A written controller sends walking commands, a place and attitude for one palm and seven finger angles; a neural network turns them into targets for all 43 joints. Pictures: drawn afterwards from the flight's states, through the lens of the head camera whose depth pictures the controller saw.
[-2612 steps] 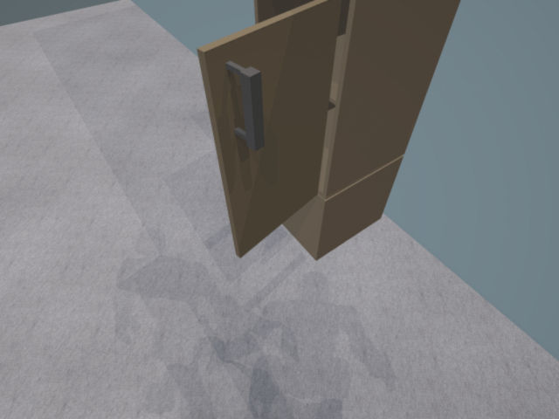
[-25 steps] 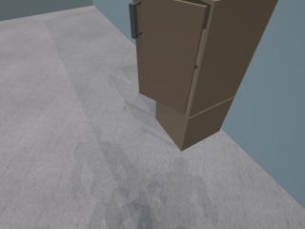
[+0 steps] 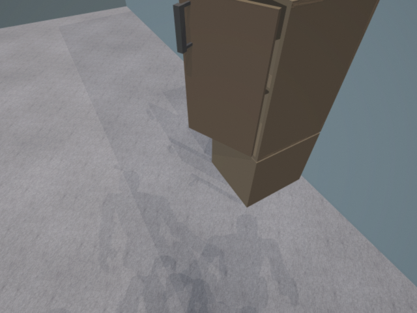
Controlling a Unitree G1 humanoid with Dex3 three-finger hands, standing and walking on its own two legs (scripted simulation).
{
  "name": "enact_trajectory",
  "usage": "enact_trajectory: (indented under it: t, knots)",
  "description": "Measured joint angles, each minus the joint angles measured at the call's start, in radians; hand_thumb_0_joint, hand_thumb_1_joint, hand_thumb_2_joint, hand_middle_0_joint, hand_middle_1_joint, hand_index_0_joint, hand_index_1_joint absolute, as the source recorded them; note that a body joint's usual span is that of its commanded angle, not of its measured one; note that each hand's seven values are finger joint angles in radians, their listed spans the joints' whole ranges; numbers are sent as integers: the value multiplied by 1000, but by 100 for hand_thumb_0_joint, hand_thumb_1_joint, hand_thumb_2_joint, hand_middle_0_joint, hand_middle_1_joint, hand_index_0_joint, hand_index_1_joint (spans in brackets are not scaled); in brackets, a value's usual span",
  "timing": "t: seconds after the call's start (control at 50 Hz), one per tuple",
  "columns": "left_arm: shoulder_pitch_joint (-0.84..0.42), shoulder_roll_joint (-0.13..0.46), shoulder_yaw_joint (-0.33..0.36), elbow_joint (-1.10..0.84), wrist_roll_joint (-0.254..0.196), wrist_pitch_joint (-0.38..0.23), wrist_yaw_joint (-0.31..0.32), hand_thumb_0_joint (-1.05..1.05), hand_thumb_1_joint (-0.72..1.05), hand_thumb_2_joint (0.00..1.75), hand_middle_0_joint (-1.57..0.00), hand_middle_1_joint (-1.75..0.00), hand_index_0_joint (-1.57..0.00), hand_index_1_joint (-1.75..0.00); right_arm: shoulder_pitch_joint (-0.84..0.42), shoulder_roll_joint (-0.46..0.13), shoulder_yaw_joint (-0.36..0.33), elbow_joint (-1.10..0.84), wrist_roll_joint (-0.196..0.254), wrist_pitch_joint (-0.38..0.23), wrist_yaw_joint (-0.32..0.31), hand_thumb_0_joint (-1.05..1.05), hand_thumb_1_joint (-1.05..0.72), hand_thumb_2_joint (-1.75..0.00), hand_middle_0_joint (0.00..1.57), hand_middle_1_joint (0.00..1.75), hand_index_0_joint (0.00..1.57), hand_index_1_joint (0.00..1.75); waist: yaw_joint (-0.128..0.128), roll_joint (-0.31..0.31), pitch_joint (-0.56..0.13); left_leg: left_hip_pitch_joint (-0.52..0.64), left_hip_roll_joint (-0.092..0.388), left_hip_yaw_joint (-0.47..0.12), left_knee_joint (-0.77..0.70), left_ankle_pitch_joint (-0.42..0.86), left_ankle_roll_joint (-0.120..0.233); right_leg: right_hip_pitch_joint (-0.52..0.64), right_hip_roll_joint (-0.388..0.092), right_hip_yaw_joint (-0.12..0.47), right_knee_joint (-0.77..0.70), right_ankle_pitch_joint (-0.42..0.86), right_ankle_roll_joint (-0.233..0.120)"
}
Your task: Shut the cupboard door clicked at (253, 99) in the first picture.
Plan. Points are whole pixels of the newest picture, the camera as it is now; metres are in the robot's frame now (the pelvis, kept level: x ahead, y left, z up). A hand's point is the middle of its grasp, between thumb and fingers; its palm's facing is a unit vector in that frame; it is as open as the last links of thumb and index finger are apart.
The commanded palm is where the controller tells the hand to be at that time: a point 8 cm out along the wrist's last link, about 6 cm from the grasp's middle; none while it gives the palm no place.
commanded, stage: walk to a spot facing it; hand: left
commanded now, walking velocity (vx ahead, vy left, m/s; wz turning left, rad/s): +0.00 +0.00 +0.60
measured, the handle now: (184, 27) +0.93 +0.12 +0.14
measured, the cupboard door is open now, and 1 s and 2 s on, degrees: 26 26 26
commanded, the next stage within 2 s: none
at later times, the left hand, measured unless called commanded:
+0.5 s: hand out of the picture -0.01 +0.26 -0.19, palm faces +0.29 -0.92 -0.25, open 7.4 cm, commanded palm none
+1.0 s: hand out of the picture -0.06 +0.20 -0.17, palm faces +0.58 -0.77 -0.26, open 7.4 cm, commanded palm none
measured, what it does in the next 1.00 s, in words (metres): steps on the spot, turning left: left foot, then right foot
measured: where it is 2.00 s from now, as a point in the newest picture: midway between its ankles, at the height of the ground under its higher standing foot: outside the picture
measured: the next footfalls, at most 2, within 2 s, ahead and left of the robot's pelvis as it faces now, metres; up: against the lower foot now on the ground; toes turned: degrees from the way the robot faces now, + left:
left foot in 0.34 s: +0.05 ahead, +0.16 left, +0.00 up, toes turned +16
right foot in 0.74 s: +0.07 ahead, -0.10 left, +0.00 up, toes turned +26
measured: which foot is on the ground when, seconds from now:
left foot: down 0.00-0.10, up 0.12-0.32, down 0.34-0.74, up 0.76-1.00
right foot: down 0.00-0.34, up 0.36-0.72, down 0.74-1.00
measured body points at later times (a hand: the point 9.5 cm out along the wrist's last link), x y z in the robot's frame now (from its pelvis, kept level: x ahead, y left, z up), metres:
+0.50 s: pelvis -0.01 +0.04 -0.02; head +0.04 +0.06 +0.43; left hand -0.02 +0.31 -0.17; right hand +0.09 -0.18 -0.17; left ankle +0.01 +0.15 -0.75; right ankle -0.03 -0.10 -0.68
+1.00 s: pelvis -0.01 +0.00 -0.01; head +0.04 +0.03 +0.43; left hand -0.09 +0.24 -0.15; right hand +0.21 -0.18 -0.15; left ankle -0.08 +0.11 -0.71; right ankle +0.04 -0.12 -0.75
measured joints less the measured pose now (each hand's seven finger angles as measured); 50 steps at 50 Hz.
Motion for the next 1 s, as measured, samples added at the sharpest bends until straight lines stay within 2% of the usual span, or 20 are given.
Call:
enact_trajectory:
  t: [0.1,0.16,0.22,0.28,0.32,0.34,0.36,0.4,0.44,0.48,0.56,0.64,0.7,0.74,0.76,0.8,0.86,0.92,1.0]
  knots:
    - [2,-24,11,-36,1,16,11,1,91,90,-20,-30,-20,-30,29,26,-5,-18,-1,21,0,1,-91,-90,20,30,20,30,-5,2,13,-58,-8,-40,96,-35,-1,-35,-6,-43,83,-50,-2]
    - [16,-39,19,-64,6,20,14,1,91,90,-20,-30,-20,-30,48,50,-16,-29,-3,45,3,1,-91,-90,20,30,19,30,-2,3,30,-135,-7,-62,318,-184,-16,-42,-11,-81,134,-85,-6]
    - [38,-47,26,-81,13,27,17,1,91,90,-20,-30,-20,-30,59,76,-27,-45,-2,65,9,1,-91,-90,20,30,19,30,2,-17,51,-195,-5,-58,528,-302,-29,-39,-35,-113,176,-118,0]
    - [54,-47,34,-93,17,33,13,1,91,90,-21,-30,-20,-30,59,97,-30,-75,-1,69,19,1,-91,-90,20,30,19,30,-1,-42,75,-200,13,-31,512,-309,-36,-46,-71,-145,221,-149,19]
    - [61,-43,38,-102,13,36,9,1,91,90,-21,-30,-20,-30,60,102,-30,-102,-4,59,26,1,-91,-90,20,30,20,30,-7,-57,88,-176,18,-13,400,-215,-32,-69,-104,-167,287,-186,39]
    - [68,-45,39,-109,10,37,7,1,91,90,-21,-30,-20,-30,66,96,-31,-118,-8,49,29,1,-91,-90,20,30,20,30,-9,-49,87,-159,21,-18,327,-115,-15,-101,-117,-178,352,-209,48]
    - [65,-45,41,-115,5,42,4,1,91,90,-21,-30,-20,-30,65,93,-35,-129,-11,38,29,1,-91,-90,20,30,20,30,-12,-47,90,-174,10,-20,331,-105,8,-151,-129,-164,456,-241,63]
    - [47,-37,44,-131,3,61,4,1,91,90,-21,-30,-20,-30,53,95,-37,-138,-14,28,26,1,-91,-90,20,30,20,30,-8,-53,108,-193,-15,-21,357,-140,33,-251,-123,-79,657,-314,75]
    - [27,-34,53,-146,7,71,3,1,91,90,-20,-30,-20,-30,53,95,-36,-149,-19,26,22,0,-91,-90,20,30,20,30,-7,-42,107,-197,-30,-35,328,-136,39,-332,-110,-27,772,-296,81]
    - [1,-33,60,-165,10,74,-2,1,91,90,-20,-30,-20,-30,55,90,-36,-155,-22,26,16,0,-91,-90,20,30,20,30,-8,-22,101,-196,-40,-60,276,-96,34,-390,-103,3,807,-236,87]
    - [-39,-26,66,-212,11,59,-7,1,91,90,-20,-30,-20,-30,54,80,-38,-160,-24,27,13,0,-90,-90,20,30,20,30,-9,11,85,-191,-51,-114,179,-24,36,-434,-94,45,731,-175,100]
    - [-68,-17,66,-245,12,55,-5,1,91,90,-20,-30,-20,-30,52,70,-48,-169,-25,35,18,1,-90,-90,20,30,20,30,-18,28,64,-196,-56,-171,135,15,20,-409,-78,57,595,-171,104]
    - [-77,-18,61,-262,9,50,-5,1,91,90,-20,-30,-20,-30,50,57,-61,-177,-24,47,22,1,-90,-90,20,30,20,30,-24,40,49,-213,-62,-219,136,27,0,-343,-57,54,436,-147,99]
    - [-62,-14,58,-279,11,39,-6,1,91,90,-20,-30,-20,-30,54,51,-72,-185,-18,58,24,1,-90,-90,20,30,20,30,-19,27,28,-243,-84,-236,173,2,-15,-270,-62,51,260,-106,82]
    - [-55,-17,58,-281,17,34,-3,1,91,90,-20,-30,-20,-30,47,45,-80,-185,-14,62,24,1,-90,-90,20,30,20,30,-11,24,28,-274,-94,-235,245,-87,-27,-269,-66,48,242,-46,71]
    - [-43,-34,47,-271,20,40,3,1,91,90,-20,-30,-20,-30,38,24,-94,-187,-16,71,29,1,-90,-90,20,30,20,30,-14,38,36,-344,-100,-209,479,-239,-39,-261,-76,18,257,-35,63]
    - [-14,-52,40,-254,19,45,7,1,91,90,-20,-30,-20,-30,36,4,-102,-200,-18,72,39,1,-91,-90,20,30,20,30,-21,33,44,-390,-73,-137,727,-265,-57,-224,-103,-19,233,-43,64]
    - [4,-57,37,-243,19,39,8,1,91,90,-20,-30,-20,-30,35,6,-97,-212,-11,69,46,1,-91,-90,20,30,19,30,-31,8,61,-353,-31,-86,718,-272,-73,-198,-135,-63,224,-50,67]
    - [17,-54,37,-244,22,27,2,1,91,90,-21,-30,-20,-30,23,19,-80,-214,-6,68,50,1,-91,-90,20,30,19,30,-15,-25,87,-247,3,-44,503,-287,-69,-191,-176,-124,263,-83,79]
